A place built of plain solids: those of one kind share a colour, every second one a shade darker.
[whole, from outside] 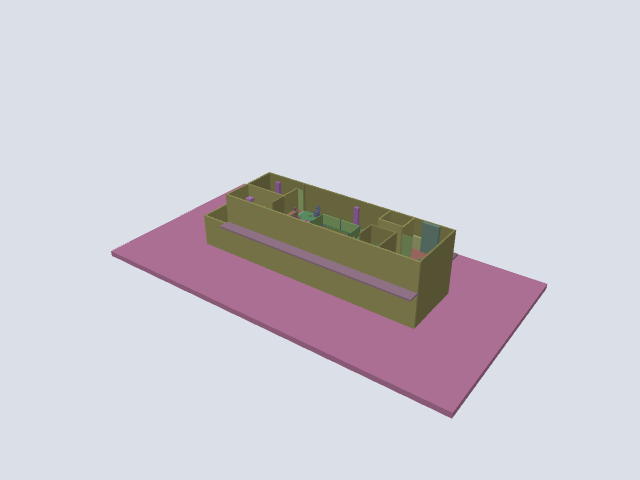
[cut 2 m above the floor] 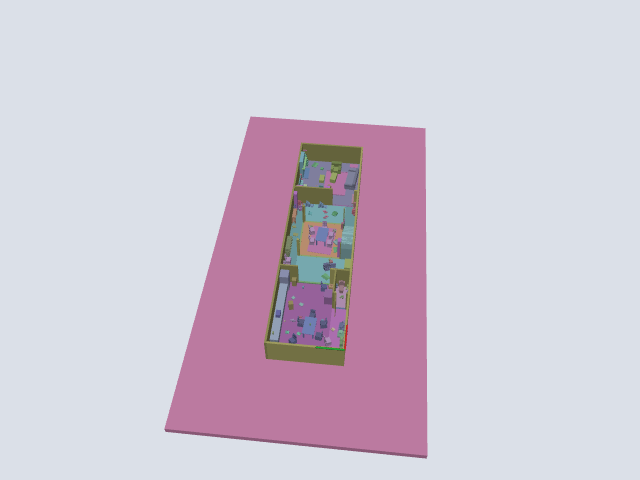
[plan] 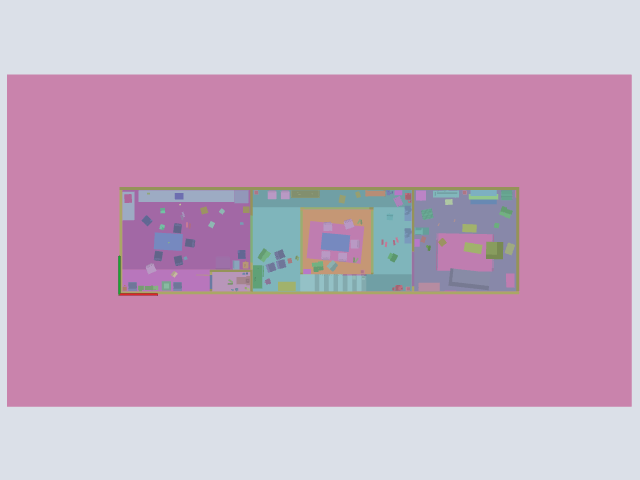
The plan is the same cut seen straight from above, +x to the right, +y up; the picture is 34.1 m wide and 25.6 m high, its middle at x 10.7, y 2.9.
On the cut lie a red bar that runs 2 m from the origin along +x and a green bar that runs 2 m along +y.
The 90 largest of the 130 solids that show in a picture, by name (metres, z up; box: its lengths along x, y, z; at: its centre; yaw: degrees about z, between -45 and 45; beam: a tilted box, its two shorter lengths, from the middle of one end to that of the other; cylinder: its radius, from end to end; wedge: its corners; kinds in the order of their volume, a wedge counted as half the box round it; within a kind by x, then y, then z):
{
 "under_1": {"box": [33.33, 17.73, 0.5], "at": [10.66, 2.87, -0.51]},
 "wall_1": {"box": [0.16, 5.41, 2.95], "at": [0.08, 2.87, 1.17]},
 "wall_2": {"box": [0.16, 2.48, 2.59], "at": [3.01, 1.4, 4.25]},
 "wall_3": {"box": [0.16, 2.8, 2.59], "at": [3.01, 4.17, 4.25]},
 "wall_4": {"box": [4.18, 0.13, 2.59], "at": [5.02, 2.71, 4.25]},
 "wall_5": {"box": [2.29, 0.13, 2.95], "at": [5.96, 1.25, 1.17]},
 "wall_6": {"box": [0.13, 1.03, 2.95], "at": [7.04, 0.68, 1.17]},
 "wall_7": {"box": [0.13, 0.38, 2.95], "at": [7.04, 1.51, 1.17]},
 "wall_8": {"box": [0.13, 1.45, 2.59], "at": [7.04, 1.92, 4.25]},
 "wall_9": {"box": [0.13, 1.77, 2.59], "at": [7.04, 3.65, 4.25]},
 "wall_10": {"box": [0.13, 1.36, 2.95], "at": [7.04, 4.89, 1.17]},
 "wall_11": {"box": [21.33, 0.16, 2.95], "at": [10.66, 0.08, 1.17]},
 "wall_12": {"box": [21.33, 0.16, 2.95], "at": [10.66, 5.65, 1.17]},
 "wall_13": {"box": [18.4, 0.16, 2.59], "at": [12.13, 0.08, 4.25]},
 "wall_14": {"box": [18.4, 0.16, 2.59], "at": [12.13, 5.65, 4.25]},
 "wall_15": {"box": [0.13, 1.59, 2.59], "at": [15.66, 1.85, 4.25]},
 "wall_16": {"box": [0.13, 3.29, 2.95], "at": [15.66, 3.92, 1.17]},
 "wall_17": {"box": [0.13, 1.65, 2.59], "at": [15.66, 4.75, 4.25]},
 "wall_18": {"box": [2.28, 0.13, 2.59], "at": [16.74, 2.71, 4.25]},
 "wall_19": {"box": [2.28, 0.13, 2.59], "at": [16.74, 3.85, 4.25]},
 "wall_20": {"box": [0.13, 2.49, 2.59], "at": [17.82, 1.41, 4.25]},
 "wall_21": {"box": [0.13, 1.65, 2.59], "at": [17.82, 4.75, 4.25]},
 "wall_22": {"box": [0.16, 5.41, 5.84], "at": [21.25, 2.87, 2.62]},
 "stair_1": {"box": [0.27, 0.91, 3.05], "at": [9.78, 0.61, 1.23]},
 "stair_2": {"box": [0.77, 0.91, 2.66], "at": [10.03, 0.61, 1.03]},
 "stair_3": {"box": [1.02, 0.91, 2.46], "at": [10.16, 0.61, 0.93]},
 "stair_4": {"box": [1.27, 0.91, 2.27], "at": [10.28, 0.61, 0.83]},
 "stair_5": {"box": [1.52, 0.91, 2.07], "at": [10.41, 0.61, 0.73]},
 "stair_6": {"box": [1.77, 0.91, 1.87], "at": [10.53, 0.61, 0.64]},
 "stair_7": {"box": [2.02, 0.91, 1.68], "at": [10.66, 0.61, 0.54]},
 "stair_8": {"box": [2.27, 0.91, 1.48], "at": [10.78, 0.61, 0.44]},
 "stair_9": {"box": [2.52, 0.91, 1.28], "at": [10.91, 0.61, 0.34]},
 "stair_10": {"box": [2.77, 0.91, 1.09], "at": [11.03, 0.61, 0.24]},
 "stair_11": {"box": [3.02, 0.91, 0.89], "at": [11.16, 0.61, 0.14]},
 "stair_12": {"box": [3.27, 0.91, 0.69], "at": [11.28, 0.61, 0.05]},
 "stair_13": {"box": [3.52, 0.91, 0.5], "at": [11.4, 0.61, -0.05]},
 "floor_front_1": {"box": [5.44, 5.41, 0.6], "at": [18.45, 2.87, -0.3]},
 "floor_middle_1": {"box": [2.54, 4.49, 0.6], "at": [8.38, 2.4, -0.3]},
 "floor_middle_2": {"box": [8.49, 0.92, 0.6], "at": [11.36, 5.11, -0.3]},
 "floor_middle_3": {"box": [2.46, 0.91, 0.6], "at": [14.37, 0.61, -0.3]},
 "floor_middle_4": {"box": [2.05, 3.58, 0.6], "at": [14.57, 2.86, -0.3]},
 "floor_kitchen_1": {"box": [4.66, 1.16, 0.5], "at": [2.49, 0.74, -0.35]},
 "floor_kitchen_2": {"box": [6.82, 4.25, 0.5], "at": [3.57, 3.44, -0.35]},
 "floor_dining_1": {"box": [3.65, 3.45, 0.6], "at": [11.6, 2.79, -0.3]},
 "upper_floor_next_1": {"box": [18.4, 1.0, 0.16], "at": [12.13, -0.5, 2.87]},
 "upper_floor_bedroom_1": {"box": [3.29, 5.41, 0.16], "at": [19.52, 2.87, 2.87]},
 "counter_run_1": {"box": [5.11, 0.64, 0.038], "at": [3.58, 5.24, 0.79]},
 "counter_run_2": {"box": [5.11, 0.61, 0.78], "at": [3.58, 5.25, 0.38]},
 "upper_floor_landing_1": {"box": [8.49, 1.05, 0.16], "at": [11.36, 5.04, 2.87]},
 "fixture_breast_front_1": {"box": [1.4, 0.32, 2.7], "at": [19.42, 5.41, 1.3]},
 "billy_1": {"box": [0.42, 0.28, 2.02], "at": [4.16, 5.42, 3.96]},
 "billy_2": {"box": [0.42, 0.28, 2.02], "at": [10.02, 1.22, 1.01]},
 "billy_3": {"box": [0.42, 0.28, 2.02], "at": [12.58, 5.42, 3.96]},
 "billy_4": {"box": [0.42, 0.28, 2.02], "at": [14.88, 5.42, 1.01]},
 "billy_5": {"box": [0.28, 0.42, 2.02], "at": [15.88, 2.75, 1.01]},
 "fixture_breast_bedroom_1": {"box": [1.4, 0.31, 2.64], "at": [19.42, 5.42, 4.22]},
 "floor_wc_1": {"box": [2.03, 1.03, 0.5], "at": [5.96, 0.68, -0.35]},
 "rug_1": {"box": [2.9, 2.0, 0.08], "at": [11.53, 2.77, -0.03], "yaw": -5.8},
 "rug_2": {"box": [2.9, 2.0, 0.08], "at": [18.43, 2.24, -0.03], "yaw": -1.0},
 "fridge_1": {"box": [0.75, 0.7, 1.72], "at": [6.51, 5.21, 0.76]},
 "sofa_1": {"box": [2.16, 0.23, 0.39], "at": [18.63, 0.46, 0.65], "yaw": -6.5},
 "sofa_2": {"box": [2.16, 0.93, 0.34], "at": [18.67, 0.81, 0.28], "yaw": -6.5},
 "floor_gap_dining_1": {"box": [0.13, 3.28, 0.6], "at": [9.71, 2.79, -0.3]},
 "floor_gap_dining_2": {"box": [3.47, 0.13, 0.6], "at": [11.6, 4.58, -0.3]},
 "floor_gap_dining_3": {"box": [0.13, 3.28, 0.6], "at": [13.48, 2.79, -0.3]},
 "stair_guard_1": {"box": [0.08, 3.45, 0.92], "at": [9.74, 2.79, 3.41]},
 "stair_guard_2": {"box": [3.64, 0.08, 0.92], "at": [11.6, 4.56, 3.41]},
 "stair_guard_3": {"box": [0.08, 3.45, 0.92], "at": [13.46, 2.79, 3.41]},
 "chest_drawers_1": {"box": [0.5, 1.24, 1.03], "at": [7.37, 0.93, 0.52]},
 "trunk_1": {"box": [0.95, 0.5, 0.42], "at": [8.94, 0.43, 0.21]},
 "trunk_2": {"box": [0.76, 0.43, 0.31], "at": [18.68, 3.52, 0.15], "yaw": -2.2},
 "trunk_3": {"box": [0.95, 0.5, 0.42], "at": [18.86, 2.47, 0.21], "yaw": -9.2},
 "range_flat_1": {"box": [0.76, 0.65, 0.94], "at": [5.52, 1.65, 0.36]},
 "cube_shelf_1": {"box": [0.39, 1.46, 0.76], "at": [7.32, 3.22, 3.33]},
 "armchair_club_1": {"box": [0.9, 0.92, 0.35], "at": [20.01, 2.34, 0.24], "yaw": -1.0},
 "armchair_club_2": {"box": [0.33, 0.92, 0.38], "at": [20.3, 2.33, 0.61], "yaw": -1.0},
 "bar_stool_1": {"box": [0.35, 0.35, 0.74], "at": [4.53, 4.47, 0.27], "yaw": 15.3},
 "bar_stool_2": {"box": [0.35, 0.35, 0.74], "at": [6.77, 4.51, 0.27]},
 "bar_stool_3": {"box": [0.35, 0.35, 0.74], "at": [17.23, 2.77, 0.38], "yaw": 40.2},
 "floor_gap_middle_kitchen_1": {"box": [0.13, 2.51, 0.6], "at": [7.04, 2.96, -0.3]},
 "leaning_mirror_1": {"box": [0.83, 0.2, 1.12], "at": [18.34, 5.47, 3.51]},
 "floor_gap_front_middle_1": {"box": [0.13, 1.85, 0.6], "at": [15.66, 1.35, -0.3]},
 "leaf_bedroom_door_1": {"box": [0.88, 0.035, 2.01], "at": [6.54, 5.39, 3.95], "yaw": 1.0},
 "leaf_bedroom_door_2": {"box": [0.88, 0.035, 2.01], "at": [18.32, 3.7, 3.95], "yaw": -1.0},
 "floor_lamp_1": {"box": [0.53, 0.53, 0.27], "at": [16.08, 5.28, 1.37]},
 "fixture_breast_front_shelf_1": {"box": [1.58, 0.29, 0.14], "at": [19.42, 5.21, 1.23]},
 "tv_stand_1": {"box": [1.08, 0.09, 0.63], "at": [17.48, 5.4, 0.74]},
 "fixture_hearth_front_1": {"box": [1.4, 0.45, 0.1], "at": [19.42, 5.03, 0.0]},
 "clothes_rail_1": {"box": [1.13, 0.44, 0.12], "at": [16.52, 0.4, 0.06]},
 "dish_rack_1": {"box": [0.47, 0.35, 0.34], "at": [3.19, 5.23, 0.97]}
}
